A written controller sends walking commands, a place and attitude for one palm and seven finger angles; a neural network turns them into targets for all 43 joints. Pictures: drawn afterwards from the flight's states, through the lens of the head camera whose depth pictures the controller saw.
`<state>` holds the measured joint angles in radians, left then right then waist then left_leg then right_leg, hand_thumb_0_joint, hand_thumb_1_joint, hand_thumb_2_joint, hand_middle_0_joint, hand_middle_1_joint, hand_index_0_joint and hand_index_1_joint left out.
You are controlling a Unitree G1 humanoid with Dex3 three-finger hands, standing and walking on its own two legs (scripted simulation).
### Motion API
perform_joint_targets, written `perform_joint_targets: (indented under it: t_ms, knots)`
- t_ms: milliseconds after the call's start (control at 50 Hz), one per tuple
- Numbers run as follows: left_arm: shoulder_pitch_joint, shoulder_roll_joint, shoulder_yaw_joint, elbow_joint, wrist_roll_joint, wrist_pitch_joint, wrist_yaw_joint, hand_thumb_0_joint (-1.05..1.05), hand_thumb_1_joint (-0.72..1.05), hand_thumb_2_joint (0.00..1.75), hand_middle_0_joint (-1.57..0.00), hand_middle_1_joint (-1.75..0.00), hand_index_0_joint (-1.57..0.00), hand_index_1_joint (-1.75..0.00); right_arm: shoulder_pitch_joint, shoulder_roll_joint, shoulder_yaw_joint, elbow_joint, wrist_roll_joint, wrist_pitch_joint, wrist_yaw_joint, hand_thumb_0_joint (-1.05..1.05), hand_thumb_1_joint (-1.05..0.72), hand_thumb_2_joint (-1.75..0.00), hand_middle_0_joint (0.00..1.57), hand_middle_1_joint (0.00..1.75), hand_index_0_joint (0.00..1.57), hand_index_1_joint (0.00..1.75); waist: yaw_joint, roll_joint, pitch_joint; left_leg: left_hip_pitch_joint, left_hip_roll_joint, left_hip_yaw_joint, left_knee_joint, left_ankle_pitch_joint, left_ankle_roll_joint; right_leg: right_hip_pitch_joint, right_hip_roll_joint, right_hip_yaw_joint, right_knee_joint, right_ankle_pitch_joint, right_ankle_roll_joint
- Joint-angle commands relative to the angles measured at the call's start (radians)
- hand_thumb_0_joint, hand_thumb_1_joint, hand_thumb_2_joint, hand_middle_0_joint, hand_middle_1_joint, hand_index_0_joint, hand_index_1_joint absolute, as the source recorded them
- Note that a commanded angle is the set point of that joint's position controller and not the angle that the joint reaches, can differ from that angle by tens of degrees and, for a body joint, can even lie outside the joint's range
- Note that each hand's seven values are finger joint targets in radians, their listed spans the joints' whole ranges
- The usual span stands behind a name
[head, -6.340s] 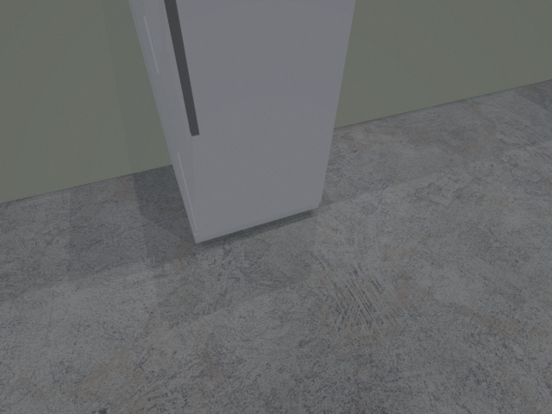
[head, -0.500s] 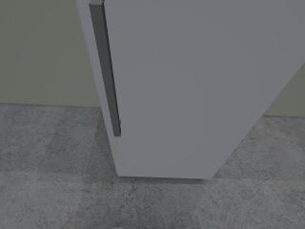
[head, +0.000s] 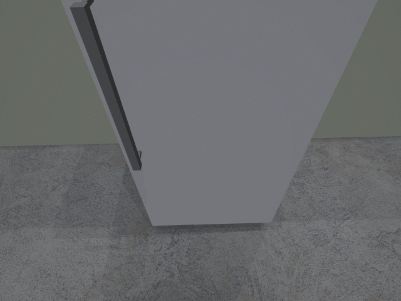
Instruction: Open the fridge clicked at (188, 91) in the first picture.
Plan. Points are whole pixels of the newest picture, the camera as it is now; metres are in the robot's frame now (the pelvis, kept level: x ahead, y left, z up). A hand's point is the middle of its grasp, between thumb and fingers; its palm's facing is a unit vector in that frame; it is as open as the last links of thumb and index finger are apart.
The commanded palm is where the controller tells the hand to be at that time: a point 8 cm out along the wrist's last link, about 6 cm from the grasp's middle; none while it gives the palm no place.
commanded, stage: come to a stop and stand still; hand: left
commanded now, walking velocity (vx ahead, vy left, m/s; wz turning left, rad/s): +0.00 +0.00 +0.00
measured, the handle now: (118, 104) +0.52 +0.23 +0.11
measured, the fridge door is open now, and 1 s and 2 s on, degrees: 0 0 0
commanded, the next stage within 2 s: look again from close up in 0.70 s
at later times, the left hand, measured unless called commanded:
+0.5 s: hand out of the picture -0.05 +0.17 -0.17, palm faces +0.06 -0.99 -0.16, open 7.4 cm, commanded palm none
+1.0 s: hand out of the picture -0.02 +0.21 -0.17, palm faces +0.04 -0.98 -0.20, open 7.4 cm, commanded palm none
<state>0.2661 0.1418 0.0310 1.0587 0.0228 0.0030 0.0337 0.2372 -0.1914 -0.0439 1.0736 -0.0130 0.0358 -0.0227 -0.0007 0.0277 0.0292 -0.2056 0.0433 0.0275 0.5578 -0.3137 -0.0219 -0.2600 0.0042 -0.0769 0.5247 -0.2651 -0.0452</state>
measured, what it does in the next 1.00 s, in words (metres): stands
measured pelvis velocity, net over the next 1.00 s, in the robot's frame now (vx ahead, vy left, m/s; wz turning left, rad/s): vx -0.03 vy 0.04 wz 0.01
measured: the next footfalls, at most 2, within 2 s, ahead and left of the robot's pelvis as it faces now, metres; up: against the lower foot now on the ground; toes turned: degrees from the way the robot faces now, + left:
none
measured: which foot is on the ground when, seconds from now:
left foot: down 0.00-1.00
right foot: down 0.00-1.00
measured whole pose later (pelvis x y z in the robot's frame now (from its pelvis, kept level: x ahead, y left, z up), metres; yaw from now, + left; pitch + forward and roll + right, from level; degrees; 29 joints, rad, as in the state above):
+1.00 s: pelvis -0.03 +0.04 +0.00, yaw +0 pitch -3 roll +0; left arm 0.30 0.15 0.00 1.09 0.02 -0.01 0.04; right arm 0.32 -0.16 0.00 1.04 -0.02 -0.02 -0.02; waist -0.01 0.01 -0.02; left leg -0.18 -0.01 0.05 0.52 -0.30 0.02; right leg -0.25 -0.05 -0.06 0.53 -0.22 0.01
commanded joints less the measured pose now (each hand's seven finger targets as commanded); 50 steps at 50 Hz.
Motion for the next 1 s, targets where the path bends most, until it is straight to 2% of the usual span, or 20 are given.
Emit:
perform_joint_targets:
  t_ms: [0, 20, 40, 60, 120, 220, 280, 320, 560, 700, 720, 740, 760, 780, 800, 820, 840, 860, 920, 980]
  knots:
    - [0.022, 0.115, 0.012, -0.019, -0.019, -0.014, 0.001, 0.00, 0.90, 0.90, -0.20, -0.30, -0.20, -0.30, 0.040, -0.059, 0.010, -0.004, 0.000, -0.042, -0.016, 0.00, -0.90, -0.90, 0.20, 0.30, 0.20, 0.30, 0.020, -0.013, -0.056, 0.071, 0.109, -0.081, -0.180, 0.269, 0.034, 0.063, -0.121, 0.135, -0.149, 0.215, 0.017]
    - [0.016, 0.118, 0.010, 0.001, -0.020, -0.015, -0.002, 0.00, 0.90, 0.90, -0.20, -0.30, -0.20, -0.30, 0.039, -0.055, 0.015, 0.015, -0.003, -0.046, -0.020, 0.00, -0.90, -0.90, 0.20, 0.30, 0.20, 0.30, 0.020, 0.000, -0.056, 0.059, 0.100, -0.079, -0.171, 0.276, 0.035, 0.087, -0.116, 0.125, -0.147, 0.237, 0.022]
    - [0.005, 0.125, 0.011, 0.010, -0.020, -0.011, -0.001, 0.00, 0.90, 0.90, -0.20, -0.30, -0.20, -0.30, 0.040, -0.053, 0.016, 0.025, 0.001, -0.046, -0.019, 0.00, -0.90, -0.90, 0.20, 0.30, 0.20, 0.30, 0.021, 0.074, -0.056, 0.031, 0.099, -0.081, -0.191, 0.254, 0.033, 0.125, -0.118, 0.113, -0.145, 0.215, 0.025]
    - [-0.003, 0.131, 0.010, 0.018, -0.022, -0.008, -0.002, 0.00, 0.90, 0.90, -0.20, -0.30, -0.20, -0.30, 0.039, -0.045, 0.021, 0.030, 0.000, -0.043, -0.017, 0.00, -0.90, -0.90, 0.20, 0.30, 0.20, 0.30, 0.022, 0.074, -0.036, -0.006, 0.094, -0.085, -0.223, 0.170, 0.031, 0.138, -0.112, 0.115, -0.159, 0.153, 0.025]
    - [0.002, 0.121, 0.004, 0.039, -0.018, -0.002, -0.006, 0.00, 0.90, 0.90, -0.20, -0.30, -0.20, -0.30, 0.051, -0.034, 0.023, 0.037, -0.003, -0.035, -0.015, 0.00, -0.90, -0.90, 0.20, 0.30, 0.20, 0.30, 0.022, 0.017, 0.063, -0.054, 0.065, -0.071, -0.260, 0.017, 0.028, 0.085, -0.111, 0.136, -0.225, -0.004, 0.024]
    - [0.021, 0.115, 0.004, 0.045, -0.015, -0.001, -0.005, 0.00, 0.90, 0.90, -0.20, -0.30, -0.20, -0.30, 0.112, -0.019, 0.022, 0.043, -0.005, -0.031, -0.013, 0.00, -0.90, -0.90, 0.20, 0.30, 0.20, 0.30, 0.011, -0.032, 0.094, -0.056, 0.041, -0.057, -0.258, -0.031, 0.033, 0.027, -0.115, 0.154, -0.272, -0.127, 0.029]
    - [0.031, 0.107, 0.004, 0.043, -0.015, -0.006, -0.004, 0.00, 0.90, 0.90, -0.20, -0.30, -0.20, -0.30, 0.141, -0.011, 0.022, 0.045, -0.005, -0.033, -0.013, 0.00, -0.90, -0.90, 0.20, 0.30, 0.20, 0.30, 0.005, -0.052, 0.081, -0.049, 0.038, -0.051, -0.247, -0.018, 0.032, 0.021, -0.115, 0.156, -0.274, -0.129, 0.027]
    - [0.041, 0.100, 0.005, 0.044, -0.014, -0.005, -0.004, 0.00, 0.90, 0.90, -0.20, -0.30, -0.20, -0.30, 0.150, -0.009, 0.022, 0.045, -0.006, -0.035, -0.012, 0.00, -0.90, -0.90, 0.20, 0.30, 0.20, 0.30, 0.006, -0.040, 0.084, -0.058, 0.039, -0.056, -0.254, -0.036, 0.036, 0.008, -0.112, 0.152, -0.268, -0.138, 0.029]
    - [0.090, 0.066, -0.005, 0.062, -0.013, -0.017, 0.001, 0.00, 0.90, 0.90, -0.20, -0.30, -0.20, -0.30, 0.173, 0.002, 0.026, 0.049, 0.002, -0.056, -0.018, 0.00, -0.90, -0.90, 0.20, 0.30, 0.20, 0.30, 0.008, -0.018, 0.057, -0.051, 0.059, -0.075, -0.269, 0.042, 0.043, 0.052, -0.111, 0.121, -0.206, 0.040, 0.026]
    - [0.096, 0.065, -0.008, 0.066, -0.012, -0.017, 0.003, 0.00, 0.90, 0.90, -0.20, -0.30, -0.20, -0.30, 0.168, -0.004, 0.027, 0.048, 0.003, -0.057, -0.018, 0.00, -0.90, -0.90, 0.20, 0.30, 0.20, 0.30, 0.008, -0.017, 0.081, -0.059, 0.059, -0.080, -0.279, 0.021, 0.044, 0.044, -0.107, 0.119, -0.198, 0.044, 0.029]
    - [0.166, 0.092, -0.026, 0.088, -0.001, -0.039, 0.042, 0.00, 0.90, 0.90, -0.20, -0.30, -0.20, -0.30, 0.033, -0.046, 0.033, -0.021, 0.006, -0.072, -0.001, 0.00, -0.90, -0.90, 0.20, 0.30, 0.20, 0.30, 0.052, 0.012, 0.080, -0.098, 0.069, -0.005, -0.076, 0.115, 0.014, 0.046, -0.153, 0.131, -0.133, 0.290, 0.017]
    - [0.151, 0.132, -0.022, 0.079, 0.000, -0.062, 0.033, 0.00, 0.90, 0.90, -0.20, -0.30, -0.20, -0.30, 0.069, -0.016, 0.041, -0.055, 0.006, -0.078, 0.001, 0.00, -0.90, -0.90, 0.20, 0.30, 0.20, 0.30, -0.001, 0.006, 0.007, -0.068, 0.023, -0.024, -0.078, 0.184, 0.010, 0.092, -0.189, 0.140, -0.100, 0.582, -0.004]
    - [0.143, 0.124, -0.018, 0.057, -0.007, -0.063, 0.029, 0.00, 0.90, 0.90, -0.20, -0.30, -0.20, -0.30, 0.166, 0.007, 0.037, -0.048, 0.002, -0.085, -0.004, 0.00, -0.90, -0.90, 0.20, 0.30, 0.20, 0.30, -0.022, -0.003, -0.154, -0.008, 0.022, -0.034, -0.094, 0.130, 0.019, 0.163, -0.197, 0.144, -0.042, 0.542, -0.014]
    - [0.120, 0.111, -0.020, 0.045, -0.008, -0.056, 0.023, 0.00, 0.90, 0.90, -0.20, -0.30, -0.20, -0.30, 0.182, -0.004, 0.034, -0.043, 0.003, -0.088, -0.010, 0.00, -0.90, -0.90, 0.20, 0.30, 0.20, 0.30, -0.021, -0.029, -0.198, 0.009, 0.034, -0.052, -0.092, 0.220, 0.027, 0.178, -0.175, 0.122, -0.013, 0.514, -0.012]
    - [0.099, 0.101, -0.023, 0.034, -0.009, -0.047, 0.019, 0.00, 0.90, 0.90, -0.20, -0.30, -0.20, -0.30, 0.171, -0.019, 0.030, -0.043, 0.005, -0.081, -0.014, 0.00, -0.90, -0.90, 0.20, 0.30, 0.20, 0.30, -0.019, -0.049, -0.138, -0.012, 0.047, -0.062, -0.108, 0.216, 0.034, 0.137, -0.157, 0.107, -0.030, 0.371, -0.005]
    - [0.090, 0.090, -0.024, 0.027, -0.009, -0.040, 0.015, 0.00, 0.90, 0.90, -0.20, -0.30, -0.20, -0.30, 0.153, -0.029, 0.029, -0.048, 0.004, -0.076, -0.014, 0.00, -0.90, -0.90, 0.20, 0.30, 0.20, 0.30, -0.014, -0.033, -0.066, -0.043, 0.053, -0.077, -0.131, 0.187, 0.041, 0.091, -0.140, 0.106, -0.056, 0.227, 0.001]
    - [0.075, 0.091, -0.025, 0.020, -0.006, -0.031, 0.013, 0.00, 0.90, 0.90, -0.20, -0.30, -0.20, -0.30, 0.139, -0.033, 0.030, -0.054, 0.001, -0.073, -0.013, 0.00, -0.90, -0.90, 0.20, 0.30, 0.20, 0.30, -0.010, -0.008, 0.016, -0.086, 0.058, -0.088, -0.152, 0.160, 0.046, 0.048, -0.124, 0.097, -0.069, 0.128, 0.005]
    - [0.077, 0.091, -0.024, 0.014, -0.004, -0.029, 0.011, 0.00, 0.90, 0.90, -0.20, -0.30, -0.20, -0.30, 0.131, -0.037, 0.030, -0.062, 0.000, -0.071, -0.011, 0.00, -0.90, -0.90, 0.20, 0.30, 0.20, 0.30, -0.005, -0.021, 0.062, -0.117, 0.057, -0.098, -0.171, 0.122, 0.049, 0.025, -0.116, 0.102, -0.083, 0.074, 0.007]
    - [0.079, 0.103, -0.021, -0.007, -0.004, -0.025, 0.008, 0.00, 0.90, 0.90, -0.20, -0.30, -0.20, -0.30, 0.120, -0.066, 0.026, -0.082, -0.002, -0.068, -0.007, 0.00, -0.90, -0.90, 0.20, 0.30, 0.20, 0.30, -0.002, -0.019, 0.105, -0.162, 0.050, -0.120, -0.221, -0.005, 0.056, 0.014, -0.106, 0.111, -0.101, 0.002, 0.007]
    - [0.078, 0.116, -0.016, -0.025, -0.004, -0.026, 0.006, 0.00, 0.90, 0.90, -0.20, -0.30, -0.20, -0.30, 0.118, -0.075, 0.024, -0.089, -0.002, -0.071, -0.005, 0.00, -0.90, -0.90, 0.20, 0.30, 0.20, 0.30, -0.001, -0.029, 0.084, -0.154, 0.048, -0.123, -0.232, -0.009, 0.058, 0.039, -0.107, 0.110, -0.104, 0.024, 0.009]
